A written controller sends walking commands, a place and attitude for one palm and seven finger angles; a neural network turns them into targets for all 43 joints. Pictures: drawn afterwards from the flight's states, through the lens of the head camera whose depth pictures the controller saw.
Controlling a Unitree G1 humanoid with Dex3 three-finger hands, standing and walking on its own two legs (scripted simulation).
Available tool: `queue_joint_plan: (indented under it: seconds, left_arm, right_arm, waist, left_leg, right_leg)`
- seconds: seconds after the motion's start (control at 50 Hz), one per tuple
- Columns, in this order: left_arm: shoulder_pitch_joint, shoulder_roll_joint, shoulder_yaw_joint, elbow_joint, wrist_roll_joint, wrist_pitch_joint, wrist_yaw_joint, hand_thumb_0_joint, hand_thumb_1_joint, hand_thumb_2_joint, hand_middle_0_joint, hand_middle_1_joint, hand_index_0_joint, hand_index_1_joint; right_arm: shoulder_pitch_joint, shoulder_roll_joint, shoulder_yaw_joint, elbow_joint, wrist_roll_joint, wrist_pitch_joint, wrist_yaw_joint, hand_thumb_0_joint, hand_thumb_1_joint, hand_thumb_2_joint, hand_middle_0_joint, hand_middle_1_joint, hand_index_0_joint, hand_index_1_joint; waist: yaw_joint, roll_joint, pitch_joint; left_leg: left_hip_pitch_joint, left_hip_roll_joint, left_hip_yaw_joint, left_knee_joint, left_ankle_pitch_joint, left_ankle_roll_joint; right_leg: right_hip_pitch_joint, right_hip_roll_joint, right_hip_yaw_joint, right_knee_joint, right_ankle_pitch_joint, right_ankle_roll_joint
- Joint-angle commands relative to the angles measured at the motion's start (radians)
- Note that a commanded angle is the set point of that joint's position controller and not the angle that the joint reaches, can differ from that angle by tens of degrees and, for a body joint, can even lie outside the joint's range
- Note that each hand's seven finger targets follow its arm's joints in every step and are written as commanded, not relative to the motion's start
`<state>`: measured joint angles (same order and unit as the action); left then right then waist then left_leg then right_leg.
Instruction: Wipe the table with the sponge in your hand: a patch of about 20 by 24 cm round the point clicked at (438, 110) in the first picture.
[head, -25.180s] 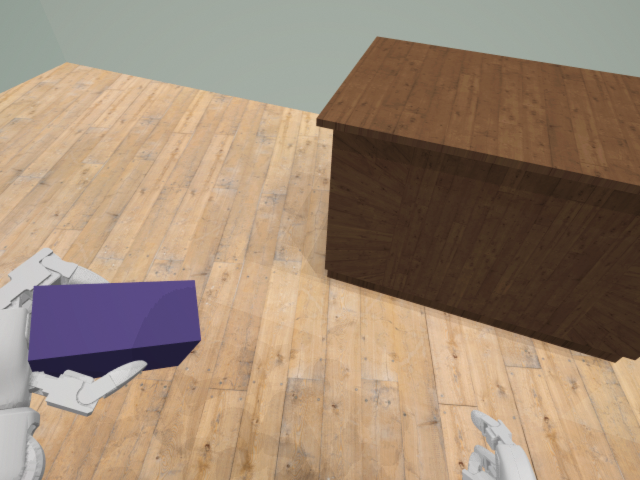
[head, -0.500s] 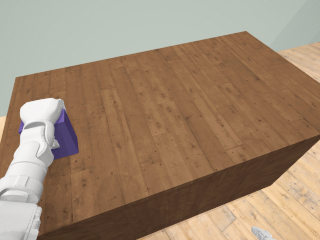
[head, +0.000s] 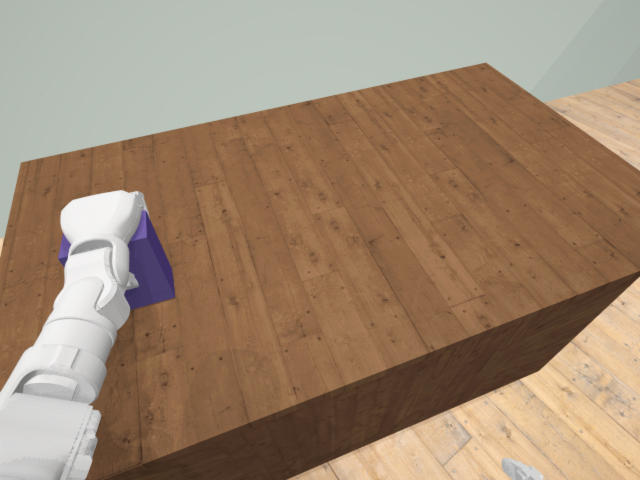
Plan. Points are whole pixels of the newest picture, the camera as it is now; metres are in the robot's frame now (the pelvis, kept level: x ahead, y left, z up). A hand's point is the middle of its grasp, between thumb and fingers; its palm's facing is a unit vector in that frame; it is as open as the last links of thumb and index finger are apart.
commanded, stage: slide across to the middle lane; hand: left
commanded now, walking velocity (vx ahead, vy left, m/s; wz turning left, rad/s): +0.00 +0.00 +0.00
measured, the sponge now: (128, 275) +0.38 +0.31 +0.02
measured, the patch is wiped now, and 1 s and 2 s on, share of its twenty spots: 0.30 0.55 0.55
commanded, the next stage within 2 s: wipe back along the middle lane in 0.24 s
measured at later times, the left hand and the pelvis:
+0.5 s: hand (155, 242) +0.40 +0.26 +0.07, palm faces -0.05 -0.01 -1.00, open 10.1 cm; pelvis +0.01 -0.01 +0.00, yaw +0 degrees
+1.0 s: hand (154, 283) +0.33 +0.24 +0.07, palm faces +0.00 -0.03 -1.00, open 10.1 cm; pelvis +0.00 -0.01 +0.00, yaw +0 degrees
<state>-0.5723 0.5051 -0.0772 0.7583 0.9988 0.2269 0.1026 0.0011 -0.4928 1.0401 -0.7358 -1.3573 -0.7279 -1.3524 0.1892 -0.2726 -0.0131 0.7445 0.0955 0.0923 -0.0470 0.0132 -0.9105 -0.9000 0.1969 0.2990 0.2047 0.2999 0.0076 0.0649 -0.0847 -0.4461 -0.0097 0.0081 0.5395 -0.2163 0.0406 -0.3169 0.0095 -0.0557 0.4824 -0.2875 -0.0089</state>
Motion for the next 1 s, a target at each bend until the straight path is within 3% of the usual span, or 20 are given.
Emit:
queue_joint_plan:
  seconds: [0.0,0.04,0.2,0.22,0.28,0.3,0.34,0.48,0.5,0.54,0.6,0.68,0.7,0.76,0.8,0.82,0.88,0.9,0.92,0.98]
  left_arm:
    - [-0.412,0.202,0.053,-0.181,0.005,0.012,0.024,0.0,0.1,1.3,-1.2,-1.6,-1.2,-1.6]
    - [-0.428,0.137,-0.008,-0.184,0.014,0.021,0.021,0.0,0.1,1.3,-1.2,-1.6,-1.2,-1.6]
    - [-0.436,0.146,0.023,-0.184,0.018,0.067,0.032,0.0,0.1,1.3,-1.2,-1.6,-1.2,-1.6]
    - [-0.449,0.093,-0.028,-0.193,0.01,0.073,0.029,0.0,0.1,1.3,-1.2,-1.6,-1.2,-1.6]
    - [-0.472,0.077,-0.043,-0.184,0.024,0.089,0.03,0.0,0.1,1.3,-1.2,-1.6,-1.2,-1.6]
    - [-0.447,0.117,0.005,-0.191,0.016,0.09,0.034,0.0,0.1,1.3,-1.2,-1.6,-1.2,-1.6]
    - [-0.393,0.057,-0.042,-0.205,0.014,0.097,0.027,0.0,0.1,1.3,-1.2,-1.6,-1.2,-1.6]
    - [-0.207,0.056,-0.017,-0.248,-0.009,0.144,0.021,0.0,0.1,1.3,-1.2,-1.6,-1.2,-1.6]
    - [-0.152,0.105,0.042,-0.252,-0.018,0.152,0.024,0.0,0.1,1.3,-1.2,-1.6,-1.2,-1.6]
    - [-0.118,0.069,0.002,-0.305,-0.019,0.163,0.015,0.0,0.1,1.3,-1.2,-1.6,-1.2,-1.6]
    - [-0.039,0.068,0.014,-0.359,-0.025,0.176,0.012,0.0,0.1,1.3,-1.2,-1.6,-1.2,-1.6]
    - [-0.032,-0.001,-0.059,-0.39,-0.029,0.196,0.002,0.0,0.1,1.3,-1.2,-1.6,-1.2,-1.6]
    - [-0.045,0.034,-0.021,-0.41,-0.032,0.194,0.006,0.0,0.1,1.3,-1.2,-1.6,-1.2,-1.6]
    - [0.01,-0.03,-0.075,-0.42,-0.033,0.198,0.002,0.0,0.1,1.3,-1.2,-1.6,-1.2,-1.6]
    - [0.064,0.031,-0.008,-0.421,-0.039,0.2,0.01,0.0,0.1,1.3,-1.2,-1.6,-1.2,-1.6]
    - [0.041,-0.043,-0.075,-0.438,-0.044,0.2,0.007,0.0,0.1,1.3,-1.2,-1.6,-1.2,-1.6]
    - [0.075,-0.046,-0.076,-0.422,-0.036,0.21,0.008,0.0,0.1,1.3,-1.2,-1.6,-1.2,-1.6]
    - [0.071,-0.002,-0.034,-0.424,-0.038,0.212,0.011,0.0,0.1,1.3,-1.2,-1.6,-1.2,-1.6]
    - [0.053,-0.06,-0.087,-0.431,-0.042,0.213,0.008,0.0,0.1,1.3,-1.2,-1.6,-1.2,-1.6]
    - [0.055,-0.044,-0.078,-0.422,-0.033,0.216,0.008,0.0,0.1,1.3,-1.2,-1.6,-1.2,-1.6]
  right_arm:
    - [-0.092,-0.14,-0.037,-0.132,-0.006,-0.039,-0.01,0.0,-0.9,-0.9,0.2,0.3,0.2,0.3]
    - [-0.09,-0.13,-0.034,-0.138,-0.007,-0.038,-0.005,0.0,-0.9,-0.9,0.2,0.3,0.2,0.3]
    - [-0.117,-0.129,-0.03,-0.138,-0.012,-0.021,-0.005,0.0,-0.9,-0.9,0.2,0.3,0.2,0.3]
    - [-0.116,-0.123,-0.026,-0.147,-0.014,-0.019,-0.006,0.0,-0.9,-0.9,0.2,0.3,0.2,0.3]
    - [-0.123,-0.12,-0.025,-0.142,-0.014,-0.016,-0.003,0.0,-0.9,-0.9,0.2,0.3,0.2,0.3]
    - [-0.125,-0.126,-0.03,-0.138,-0.015,-0.016,-0.004,0.0,-0.9,-0.9,0.2,0.3,0.2,0.3]
    - [-0.13,-0.115,-0.027,-0.155,-0.016,-0.012,0.002,0.0,-0.9,-0.9,0.2,0.3,0.2,0.3]
    - [-0.172,-0.125,-0.023,-0.171,-0.011,0.013,0.012,0.0,-0.9,-0.9,0.2,0.3,0.2,0.3]
    - [-0.178,-0.135,-0.026,-0.168,-0.012,0.013,0.012,0.0,-0.9,-0.9,0.2,0.3,0.2,0.3]
    - [-0.192,-0.127,-0.021,-0.184,-0.01,0.013,0.015,0.0,-0.9,-0.9,0.2,0.3,0.2,0.3]
    - [-0.214,-0.13,-0.023,-0.19,-0.009,0.01,0.02,0.0,-0.9,-0.9,0.2,0.3,0.2,0.3]
    - [-0.238,-0.121,-0.014,-0.198,-0.003,0.013,0.019,0.0,-0.9,-0.9,0.2,0.3,0.2,0.3]
    - [-0.241,-0.126,-0.02,-0.191,-0.003,0.011,0.016,0.0,-0.9,-0.9,0.2,0.3,0.2,0.3]
    - [-0.252,-0.115,-0.013,-0.201,-0.003,0.008,0.018,0.0,-0.9,-0.9,0.2,0.3,0.2,0.3]
    - [-0.265,-0.124,-0.015,-0.197,-0.006,0.01,0.015,0.0,-0.9,-0.9,0.2,0.3,0.2,0.3]
    - [-0.264,-0.114,-0.012,-0.204,-0.006,0.012,0.015,0.0,-0.9,-0.9,0.2,0.3,0.2,0.3]
    - [-0.286,-0.111,-0.007,-0.204,-0.003,0.012,0.016,0.0,-0.9,-0.9,0.2,0.3,0.2,0.3]
    - [-0.288,-0.118,-0.01,-0.199,-0.005,0.014,0.013,0.0,-0.9,-0.9,0.2,0.3,0.2,0.3]
    - [-0.287,-0.111,-0.006,-0.207,-0.003,0.013,0.013,0.0,-0.9,-0.9,0.2,0.3,0.2,0.3]
    - [-0.298,-0.108,-0.004,-0.205,-0.002,0.013,0.01,0.0,-0.9,-0.9,0.2,0.3,0.2,0.3]
  waist:
    - [-0.013,-0.014,-0.278]
    - [-0.02,-0.009,-0.287]
    - [-0.01,-0.03,-0.307]
    - [-0.017,-0.034,-0.308]
    - [-0.019,-0.031,-0.313]
    - [-0.006,-0.017,-0.329]
    - [-0.002,-0.033,-0.342]
    - [0.018,-0.106,-0.29]
    - [0.036,-0.099,-0.29]
    - [0.031,-0.106,-0.285]
    - [0.042,-0.071,-0.256]
    - [0.03,-0.087,-0.199]
    - [0.033,-0.075,-0.203]
    - [0.036,-0.09,-0.207]
    - [0.054,-0.085,-0.193]
    - [0.037,-0.089,-0.191]
    - [0.044,-0.113,-0.161]
    - [0.05,-0.098,-0.15]
    - [0.039,-0.108,-0.156]
    - [0.045,-0.107,-0.151]
  left_leg:
    - [0.302,0.012,-0.081,-0.049,0.209,0.007]
    - [0.316,0.012,-0.083,-0.041,0.228,0.004]
    - [0.317,0.01,-0.075,-0.031,0.293,-0.003]
    - [0.318,0.007,-0.069,-0.029,0.289,0.002]
    - [0.32,0.008,-0.069,-0.023,0.298,-0.002]
    - [0.329,0.007,-0.068,-0.02,0.32,-0.003]
    - [0.324,0.004,-0.066,-0.015,0.344,-0.002]
    - [0.273,-0.003,-0.047,-0.029,0.331,0.003]
    - [0.267,-0.006,-0.047,-0.033,0.334,0.004]
    - [0.269,-0.009,-0.042,-0.033,0.346,0.005]
    - [0.277,-0.01,-0.045,-0.04,0.337,0.003]
    - [0.27,-0.009,-0.049,-0.061,0.263,0.004]
    - [0.281,-0.007,-0.052,-0.062,0.257,0.004]
    - [0.288,-0.01,-0.053,-0.061,0.255,0.004]
    - [0.277,-0.012,-0.055,-0.068,0.239,0.001]
    - [0.274,-0.013,-0.044,-0.064,0.23,0.003]
    - [0.265,-0.014,-0.048,-0.072,0.202,0.0]
    - [0.261,-0.013,-0.053,-0.08,0.182,-0.002]
    - [0.259,-0.015,-0.047,-0.076,0.175,0.001]
    - [0.264,-0.017,-0.048,-0.077,0.156,0.0]
  right_leg:
    - [-0.042,0.017,0.03,-0.065,0.208,-0.056]
    - [-0.057,0.016,0.022,-0.06,0.214,-0.056]
    - [-0.014,0.013,0.024,-0.048,0.293,-0.058]
    - [-0.01,0.014,0.02,-0.053,0.298,-0.055]
    - [-0.022,0.012,0.022,-0.045,0.31,-0.056]
    - [0.001,0.013,0.029,-0.043,0.335,-0.06]
    - [0.02,0.01,0.023,-0.038,0.364,-0.057]
    - [0.085,0.005,0.033,-0.045,0.43,-0.047]
    - [0.111,0.005,0.043,-0.045,0.448,-0.051]
    - [0.124,0.003,0.04,-0.044,0.471,-0.047]
    - [0.121,0.006,0.046,-0.046,0.452,-0.052]
    - [0.08,0.009,0.044,-0.069,0.353,-0.049]
    - [0.083,0.011,0.05,-0.067,0.349,-0.055]
    - [0.082,0.012,0.044,-0.067,0.337,-0.054]
    - [0.094,0.013,0.061,-0.071,0.335,-0.059]
    - [0.091,0.013,0.046,-0.069,0.33,-0.053]
    - [0.073,0.012,0.06,-0.079,0.299,-0.053]
    - [0.069,0.014,0.069,-0.082,0.272,-0.058]
    - [0.071,0.014,0.052,-0.078,0.264,-0.053]
    - [0.06,0.014,0.066,-0.087,0.233,-0.055]
